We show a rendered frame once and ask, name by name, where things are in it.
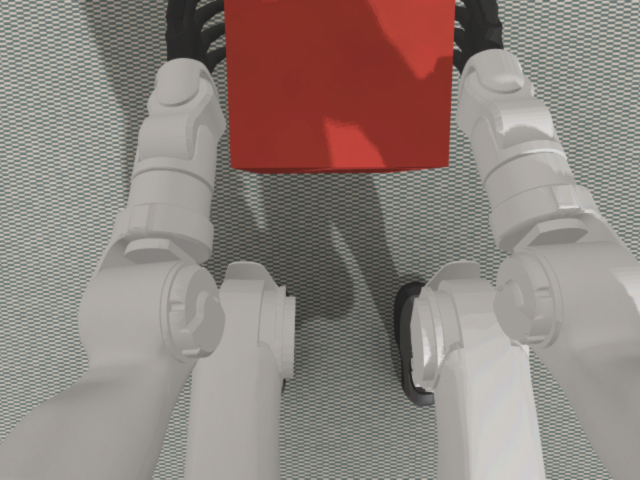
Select right robot thigh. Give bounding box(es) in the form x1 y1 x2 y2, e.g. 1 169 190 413
410 278 546 480

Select robot thigh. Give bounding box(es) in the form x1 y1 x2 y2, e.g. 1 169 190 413
410 278 546 480
184 279 296 480

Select left robot hand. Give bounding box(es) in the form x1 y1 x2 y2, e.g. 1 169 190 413
165 0 226 74

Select robot right forearm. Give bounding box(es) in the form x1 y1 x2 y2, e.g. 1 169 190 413
455 49 640 265

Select robot right upper arm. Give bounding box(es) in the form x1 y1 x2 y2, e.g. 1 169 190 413
493 241 640 480

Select robot left upper arm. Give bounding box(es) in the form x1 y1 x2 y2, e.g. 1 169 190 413
0 260 225 480

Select left robot thigh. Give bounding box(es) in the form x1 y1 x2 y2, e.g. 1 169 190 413
184 279 296 480

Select carton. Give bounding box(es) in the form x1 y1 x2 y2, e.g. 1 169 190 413
224 0 455 174

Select robot left forearm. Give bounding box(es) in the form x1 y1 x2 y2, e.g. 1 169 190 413
78 58 226 350

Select right robot hand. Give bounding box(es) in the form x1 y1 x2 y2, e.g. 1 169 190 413
453 0 504 76

